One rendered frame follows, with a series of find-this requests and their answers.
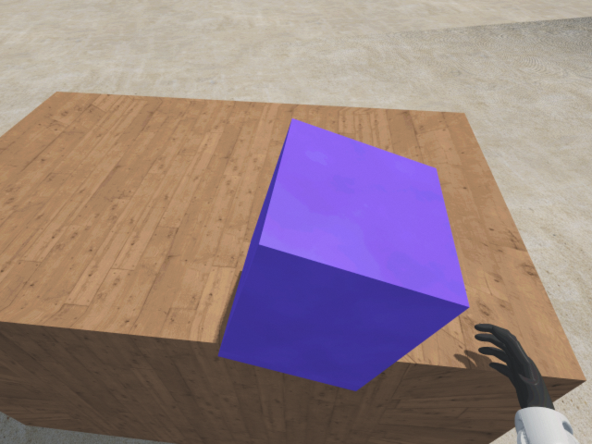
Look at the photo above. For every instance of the carton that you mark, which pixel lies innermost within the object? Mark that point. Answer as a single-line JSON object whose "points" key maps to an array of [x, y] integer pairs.
{"points": [[352, 263]]}

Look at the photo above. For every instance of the right robot forearm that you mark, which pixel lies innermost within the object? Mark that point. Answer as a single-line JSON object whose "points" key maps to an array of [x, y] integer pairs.
{"points": [[540, 425]]}

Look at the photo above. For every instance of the robot right hand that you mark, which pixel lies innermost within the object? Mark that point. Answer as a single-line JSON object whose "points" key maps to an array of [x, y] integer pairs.
{"points": [[519, 368]]}

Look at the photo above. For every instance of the pedestal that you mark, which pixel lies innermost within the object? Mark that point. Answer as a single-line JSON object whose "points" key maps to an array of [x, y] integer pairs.
{"points": [[125, 222]]}

